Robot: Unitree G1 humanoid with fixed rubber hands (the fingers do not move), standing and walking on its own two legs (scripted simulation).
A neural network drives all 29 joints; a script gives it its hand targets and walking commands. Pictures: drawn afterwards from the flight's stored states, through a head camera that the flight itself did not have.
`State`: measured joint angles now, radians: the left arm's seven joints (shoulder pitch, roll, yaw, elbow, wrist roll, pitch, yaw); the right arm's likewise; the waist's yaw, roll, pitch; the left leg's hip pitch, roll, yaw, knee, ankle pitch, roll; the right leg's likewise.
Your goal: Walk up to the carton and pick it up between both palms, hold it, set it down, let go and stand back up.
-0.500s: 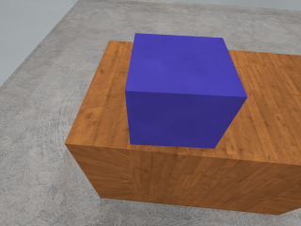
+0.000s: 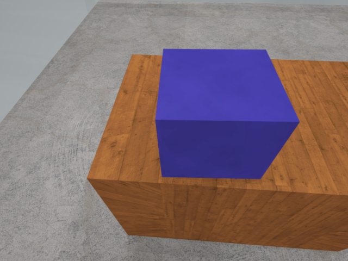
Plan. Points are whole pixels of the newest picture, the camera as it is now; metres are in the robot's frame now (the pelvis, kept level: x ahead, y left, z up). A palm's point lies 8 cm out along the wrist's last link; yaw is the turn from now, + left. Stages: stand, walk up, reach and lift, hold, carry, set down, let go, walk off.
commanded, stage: walk up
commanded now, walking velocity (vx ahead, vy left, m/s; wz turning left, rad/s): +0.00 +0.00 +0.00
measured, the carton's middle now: (212, 114) +0.48 -0.08 +0.03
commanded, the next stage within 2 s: stand in 0.58 s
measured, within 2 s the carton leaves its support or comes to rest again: neither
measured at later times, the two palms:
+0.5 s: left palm out of the picture -0.01 +0.22 -0.16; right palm out of the picture -0.01 -0.18 -0.15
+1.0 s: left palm out of the picture +0.01 +0.22 -0.17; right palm out of the picture +0.02 -0.20 -0.16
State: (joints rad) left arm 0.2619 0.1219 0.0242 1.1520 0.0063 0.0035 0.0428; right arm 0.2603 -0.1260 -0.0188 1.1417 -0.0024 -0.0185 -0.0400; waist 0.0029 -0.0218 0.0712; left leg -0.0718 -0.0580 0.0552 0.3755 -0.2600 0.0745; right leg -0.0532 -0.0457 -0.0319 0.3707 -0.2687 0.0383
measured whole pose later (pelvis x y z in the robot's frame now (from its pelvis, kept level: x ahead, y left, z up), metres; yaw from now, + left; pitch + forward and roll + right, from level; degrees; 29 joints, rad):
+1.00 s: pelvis +0.02 +0.01 -0.01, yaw +0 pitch +3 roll +0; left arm 0.25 0.15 -0.05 1.12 -0.09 0.18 0.05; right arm 0.23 -0.10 -0.07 1.08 -0.02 0.10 -0.04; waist -0.02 -0.03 -0.01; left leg -0.22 -0.09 0.06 0.51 -0.34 0.09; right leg -0.22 -0.08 -0.02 0.53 -0.37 0.04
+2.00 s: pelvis -0.09 -0.05 -0.01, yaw -1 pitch -1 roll +1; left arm 0.15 0.30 0.07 0.51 -0.07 0.28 -0.10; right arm 0.29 -0.08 0.10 0.42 0.14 0.19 -0.20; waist 0.05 -0.06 0.01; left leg -0.33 -0.01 0.01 0.55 -0.21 0.01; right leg -0.33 0.03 0.00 0.57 -0.23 -0.04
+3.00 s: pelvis -0.09 -0.03 -0.01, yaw -1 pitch +0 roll +0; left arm -0.21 0.24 -0.06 0.71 -0.24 -0.06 0.08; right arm -0.14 -0.27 -0.07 0.67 0.21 -0.06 0.12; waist 0.00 -0.02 -0.04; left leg -0.33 -0.03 0.01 0.57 -0.24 0.03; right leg -0.33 0.02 0.00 0.58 -0.26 -0.02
